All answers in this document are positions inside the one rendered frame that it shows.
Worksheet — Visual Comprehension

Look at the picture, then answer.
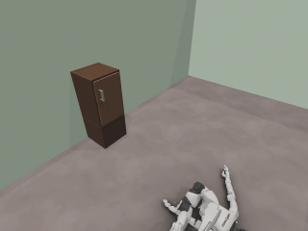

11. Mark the left robot forearm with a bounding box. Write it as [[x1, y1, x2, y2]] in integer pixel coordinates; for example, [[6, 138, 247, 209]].
[[176, 210, 199, 230]]

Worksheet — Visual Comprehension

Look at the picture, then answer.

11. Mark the cupboard door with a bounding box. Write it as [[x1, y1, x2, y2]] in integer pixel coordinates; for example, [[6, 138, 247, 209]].
[[93, 72, 124, 126]]

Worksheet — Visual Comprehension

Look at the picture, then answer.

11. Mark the left robot upper arm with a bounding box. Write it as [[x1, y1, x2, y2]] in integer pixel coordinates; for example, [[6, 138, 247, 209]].
[[194, 220, 214, 231]]

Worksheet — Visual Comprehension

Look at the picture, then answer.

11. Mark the humanoid robot head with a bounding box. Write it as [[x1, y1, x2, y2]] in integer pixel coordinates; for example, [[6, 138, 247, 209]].
[[229, 221, 247, 231]]

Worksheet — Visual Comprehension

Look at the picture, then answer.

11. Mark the right robot hand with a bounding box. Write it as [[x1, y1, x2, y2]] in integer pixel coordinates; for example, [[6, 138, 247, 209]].
[[222, 166, 230, 178]]

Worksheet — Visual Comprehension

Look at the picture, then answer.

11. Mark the left robot hand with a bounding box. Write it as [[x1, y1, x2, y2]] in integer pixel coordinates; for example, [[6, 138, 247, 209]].
[[163, 199, 182, 214]]

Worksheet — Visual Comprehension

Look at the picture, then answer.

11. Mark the handle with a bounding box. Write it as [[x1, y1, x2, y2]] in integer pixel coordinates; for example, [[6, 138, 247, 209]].
[[99, 90, 105, 102]]

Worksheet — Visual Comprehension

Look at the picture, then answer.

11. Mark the right robot upper arm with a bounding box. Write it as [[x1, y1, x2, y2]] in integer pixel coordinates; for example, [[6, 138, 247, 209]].
[[227, 193, 239, 220]]

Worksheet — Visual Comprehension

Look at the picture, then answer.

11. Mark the humanoid robot torso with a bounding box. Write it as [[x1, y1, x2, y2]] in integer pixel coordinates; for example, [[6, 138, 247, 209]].
[[184, 189, 237, 231]]

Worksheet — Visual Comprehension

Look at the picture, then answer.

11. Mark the right robot forearm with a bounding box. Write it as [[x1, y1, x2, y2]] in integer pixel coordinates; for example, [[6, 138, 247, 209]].
[[225, 178, 236, 200]]

